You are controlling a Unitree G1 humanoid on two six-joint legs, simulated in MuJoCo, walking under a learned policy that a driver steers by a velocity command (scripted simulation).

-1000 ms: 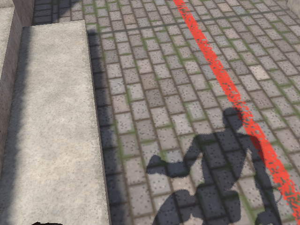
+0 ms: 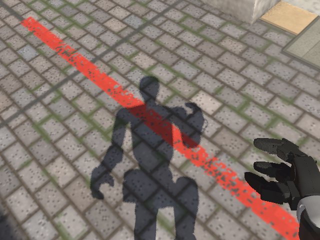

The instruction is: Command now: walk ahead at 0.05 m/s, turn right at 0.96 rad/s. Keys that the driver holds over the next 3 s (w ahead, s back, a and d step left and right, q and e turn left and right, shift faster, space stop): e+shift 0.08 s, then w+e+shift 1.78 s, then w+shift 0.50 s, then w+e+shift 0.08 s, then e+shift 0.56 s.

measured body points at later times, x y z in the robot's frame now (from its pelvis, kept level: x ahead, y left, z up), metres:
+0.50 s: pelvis +0.15 -0.05 -0.01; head +0.14 -0.09 +0.44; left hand +0.33 +0.16 -0.10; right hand +0.15 -0.37 -0.13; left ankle +0.22 +0.10 -0.66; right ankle +0.06 -0.10 -0.73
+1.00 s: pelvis +0.47 -0.25 +0.00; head +0.48 -0.27 +0.45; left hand +0.81 -0.27 -0.08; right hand +0.22 -0.43 -0.11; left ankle +0.50 -0.11 -0.73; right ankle +0.40 -0.33 -0.63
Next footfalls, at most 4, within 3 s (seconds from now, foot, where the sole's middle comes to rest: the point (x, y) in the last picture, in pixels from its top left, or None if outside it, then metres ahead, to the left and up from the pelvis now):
0.08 left None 0.22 0.13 -0.77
0.40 right None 0.10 -0.11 -0.77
0.76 left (234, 210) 0.53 -0.14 -0.77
1.22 right None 0.63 -0.60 -0.77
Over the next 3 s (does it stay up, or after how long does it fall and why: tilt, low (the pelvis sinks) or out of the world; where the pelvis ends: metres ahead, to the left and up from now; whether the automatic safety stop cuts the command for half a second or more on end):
stays up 0.40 -1.87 -0.01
